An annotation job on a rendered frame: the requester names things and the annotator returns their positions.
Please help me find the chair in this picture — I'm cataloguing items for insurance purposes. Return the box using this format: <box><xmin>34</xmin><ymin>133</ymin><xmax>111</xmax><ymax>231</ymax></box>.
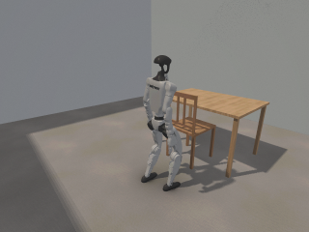
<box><xmin>166</xmin><ymin>91</ymin><xmax>216</xmax><ymax>170</ymax></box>

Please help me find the table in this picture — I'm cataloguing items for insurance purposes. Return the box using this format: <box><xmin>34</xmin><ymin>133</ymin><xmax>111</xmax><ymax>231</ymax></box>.
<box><xmin>172</xmin><ymin>88</ymin><xmax>269</xmax><ymax>178</ymax></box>

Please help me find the right robot foot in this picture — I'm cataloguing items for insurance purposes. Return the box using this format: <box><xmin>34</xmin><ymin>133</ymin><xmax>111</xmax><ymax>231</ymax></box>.
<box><xmin>163</xmin><ymin>182</ymin><xmax>181</xmax><ymax>191</ymax></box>

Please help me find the right robot forearm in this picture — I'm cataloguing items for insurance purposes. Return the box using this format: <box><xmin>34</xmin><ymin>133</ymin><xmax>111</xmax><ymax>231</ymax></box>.
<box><xmin>163</xmin><ymin>107</ymin><xmax>174</xmax><ymax>137</ymax></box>

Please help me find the robot right hand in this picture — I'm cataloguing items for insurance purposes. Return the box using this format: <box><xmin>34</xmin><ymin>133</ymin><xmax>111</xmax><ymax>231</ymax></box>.
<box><xmin>167</xmin><ymin>136</ymin><xmax>178</xmax><ymax>155</ymax></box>

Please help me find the right robot upper arm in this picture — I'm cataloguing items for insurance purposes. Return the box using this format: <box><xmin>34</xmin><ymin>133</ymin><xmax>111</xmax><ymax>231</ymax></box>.
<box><xmin>162</xmin><ymin>81</ymin><xmax>177</xmax><ymax>114</ymax></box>

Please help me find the left robot upper arm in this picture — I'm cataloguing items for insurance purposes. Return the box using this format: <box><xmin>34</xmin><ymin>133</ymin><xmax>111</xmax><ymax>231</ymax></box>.
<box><xmin>143</xmin><ymin>77</ymin><xmax>153</xmax><ymax>104</ymax></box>

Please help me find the left robot forearm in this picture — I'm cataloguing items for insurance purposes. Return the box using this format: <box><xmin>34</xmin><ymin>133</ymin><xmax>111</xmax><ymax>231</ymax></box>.
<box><xmin>143</xmin><ymin>102</ymin><xmax>154</xmax><ymax>119</ymax></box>

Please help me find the humanoid robot torso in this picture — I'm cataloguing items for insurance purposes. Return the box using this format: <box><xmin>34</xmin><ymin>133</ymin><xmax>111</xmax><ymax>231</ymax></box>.
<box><xmin>149</xmin><ymin>78</ymin><xmax>170</xmax><ymax>132</ymax></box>

